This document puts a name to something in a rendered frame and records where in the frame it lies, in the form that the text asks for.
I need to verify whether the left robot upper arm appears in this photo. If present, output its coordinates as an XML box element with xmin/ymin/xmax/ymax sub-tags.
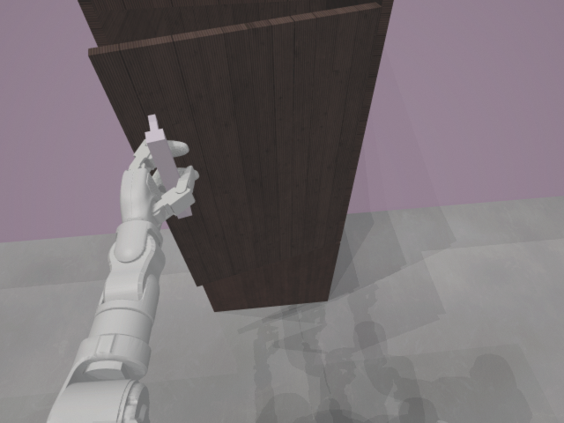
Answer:
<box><xmin>49</xmin><ymin>379</ymin><xmax>150</xmax><ymax>423</ymax></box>

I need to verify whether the cupboard door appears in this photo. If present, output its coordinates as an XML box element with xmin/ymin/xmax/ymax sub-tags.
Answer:
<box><xmin>88</xmin><ymin>2</ymin><xmax>382</xmax><ymax>286</ymax></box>

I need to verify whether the robot left hand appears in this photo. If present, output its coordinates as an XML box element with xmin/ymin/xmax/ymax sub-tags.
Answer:
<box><xmin>120</xmin><ymin>139</ymin><xmax>199</xmax><ymax>231</ymax></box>

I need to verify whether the left robot forearm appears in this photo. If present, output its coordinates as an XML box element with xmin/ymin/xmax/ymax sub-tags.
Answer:
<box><xmin>46</xmin><ymin>220</ymin><xmax>166</xmax><ymax>423</ymax></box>

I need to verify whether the handle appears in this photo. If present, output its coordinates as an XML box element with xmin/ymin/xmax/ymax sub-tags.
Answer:
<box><xmin>145</xmin><ymin>115</ymin><xmax>192</xmax><ymax>219</ymax></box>

